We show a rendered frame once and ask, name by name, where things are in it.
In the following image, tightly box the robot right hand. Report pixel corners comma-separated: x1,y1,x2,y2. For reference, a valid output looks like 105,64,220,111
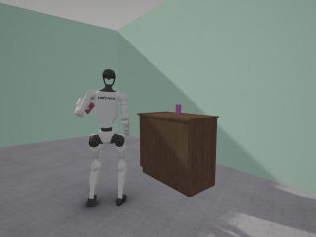
124,135,131,146

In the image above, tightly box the sponge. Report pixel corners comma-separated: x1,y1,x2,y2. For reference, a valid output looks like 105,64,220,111
85,102,95,114

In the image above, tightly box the left robot upper arm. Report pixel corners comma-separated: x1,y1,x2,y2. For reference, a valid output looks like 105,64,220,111
75,90,97,118

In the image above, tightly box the robot left hand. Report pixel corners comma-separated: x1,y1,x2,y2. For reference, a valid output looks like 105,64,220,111
76,98,90,110

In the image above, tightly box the right robot thigh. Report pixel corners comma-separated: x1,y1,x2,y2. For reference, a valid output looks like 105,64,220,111
113,134,127,172

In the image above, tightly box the right robot upper arm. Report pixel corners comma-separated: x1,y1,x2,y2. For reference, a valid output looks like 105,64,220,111
118,92,128,121

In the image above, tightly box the robot left forearm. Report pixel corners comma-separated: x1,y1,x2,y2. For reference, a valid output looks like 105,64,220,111
74,103,81,114

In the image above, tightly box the robot right forearm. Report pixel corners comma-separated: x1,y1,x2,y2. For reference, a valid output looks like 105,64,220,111
122,115,130,136

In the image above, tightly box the robot left foot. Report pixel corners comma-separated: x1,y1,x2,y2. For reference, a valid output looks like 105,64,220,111
87,194,97,207

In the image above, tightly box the table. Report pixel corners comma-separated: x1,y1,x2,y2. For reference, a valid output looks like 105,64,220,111
138,111,219,198

